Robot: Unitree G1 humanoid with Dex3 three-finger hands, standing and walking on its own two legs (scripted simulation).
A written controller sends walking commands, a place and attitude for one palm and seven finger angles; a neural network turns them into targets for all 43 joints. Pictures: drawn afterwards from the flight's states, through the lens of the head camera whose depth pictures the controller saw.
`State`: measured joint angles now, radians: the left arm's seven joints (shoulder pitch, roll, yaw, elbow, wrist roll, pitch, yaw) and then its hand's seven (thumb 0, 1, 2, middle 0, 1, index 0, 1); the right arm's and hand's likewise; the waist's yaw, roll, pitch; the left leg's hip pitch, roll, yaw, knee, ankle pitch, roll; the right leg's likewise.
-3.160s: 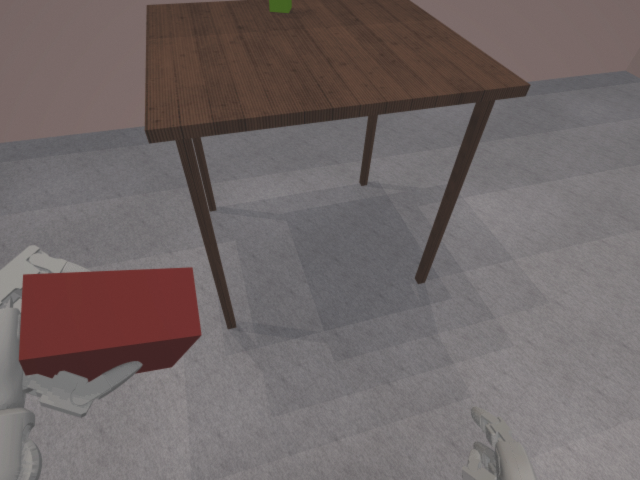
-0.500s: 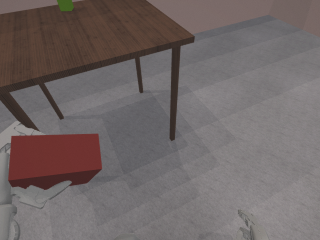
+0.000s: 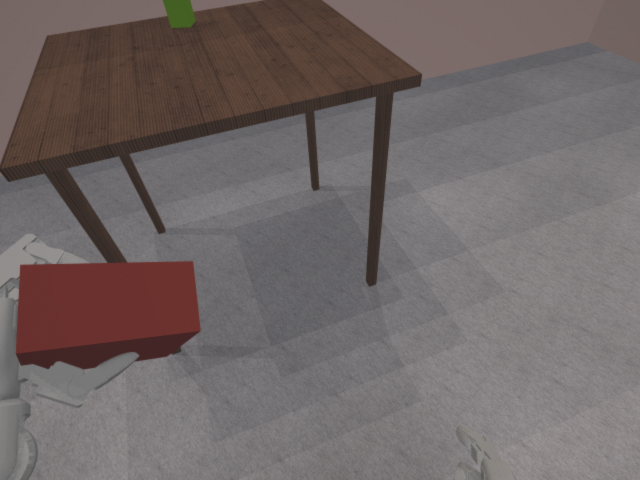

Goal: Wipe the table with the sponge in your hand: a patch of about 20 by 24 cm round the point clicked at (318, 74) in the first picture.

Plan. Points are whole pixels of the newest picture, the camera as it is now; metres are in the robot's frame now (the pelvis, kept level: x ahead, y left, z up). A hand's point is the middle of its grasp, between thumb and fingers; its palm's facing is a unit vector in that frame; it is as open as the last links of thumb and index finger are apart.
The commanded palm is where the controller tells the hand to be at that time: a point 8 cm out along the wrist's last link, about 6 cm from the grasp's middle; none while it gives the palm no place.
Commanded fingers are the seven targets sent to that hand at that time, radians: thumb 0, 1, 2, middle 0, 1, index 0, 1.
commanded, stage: take the last steps up to it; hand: left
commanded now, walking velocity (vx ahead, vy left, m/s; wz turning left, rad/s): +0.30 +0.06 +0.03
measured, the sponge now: (134, 317) +0.23 +0.20 +0.16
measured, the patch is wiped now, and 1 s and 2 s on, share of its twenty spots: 0.00 0.00 0.00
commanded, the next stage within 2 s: come to a stop and stand still in 1.88 s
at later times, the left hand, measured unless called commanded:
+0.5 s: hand (107, 238) +0.31 +0.26 +0.18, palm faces +0.42 -0.82 -0.39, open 10.5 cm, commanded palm +0.25 +0.29 +0.19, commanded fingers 0.00 0.10 1.30 -1.20 -1.60 -1.20 -1.60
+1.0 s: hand (174, 178) +0.42 +0.22 +0.19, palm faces +0.38 -0.80 -0.46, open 10.5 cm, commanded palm +0.36 +0.27 +0.19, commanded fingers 0.00 0.10 1.30 -1.20 -1.60 -1.20 -1.60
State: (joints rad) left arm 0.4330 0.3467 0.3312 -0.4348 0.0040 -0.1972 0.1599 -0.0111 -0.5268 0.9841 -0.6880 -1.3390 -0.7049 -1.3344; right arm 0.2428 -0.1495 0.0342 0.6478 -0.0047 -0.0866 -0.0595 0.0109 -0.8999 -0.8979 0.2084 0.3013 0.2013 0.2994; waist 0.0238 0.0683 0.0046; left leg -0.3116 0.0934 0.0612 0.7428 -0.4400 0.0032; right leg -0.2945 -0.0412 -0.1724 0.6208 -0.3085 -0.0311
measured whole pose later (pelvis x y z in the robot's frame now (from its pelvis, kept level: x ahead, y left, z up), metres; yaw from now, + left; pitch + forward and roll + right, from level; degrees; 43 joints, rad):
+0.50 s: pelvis +0.08 +0.02 +0.01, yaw -1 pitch -1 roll +1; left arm 0.41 0.38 0.37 -0.48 -0.01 -0.21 0.18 -0.01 -0.53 0.99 -0.69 -1.34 -0.71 -1.33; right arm 0.19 -0.18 -0.02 0.60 0.00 -0.07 -0.06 0.01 -0.91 -0.90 0.20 0.30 0.19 0.30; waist -0.01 -0.04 0.05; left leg -0.28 0.07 0.17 0.57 -0.28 0.02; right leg -0.41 -0.06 -0.07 1.06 -0.51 0.01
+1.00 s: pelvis +0.20 -0.02 +0.02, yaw +1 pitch +1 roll +2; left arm 0.52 0.36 0.37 -0.57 -0.01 -0.24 0.17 -0.01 -0.53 0.99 -0.69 -1.34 -0.71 -1.33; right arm 0.19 -0.26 -0.04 0.60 -0.01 -0.05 -0.06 0.01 -0.91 -0.90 0.20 0.30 0.20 0.30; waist -0.01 -0.03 0.09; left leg -0.43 0.09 0.13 0.71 -0.32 -0.01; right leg -0.22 -0.10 -0.18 0.52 -0.31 -0.02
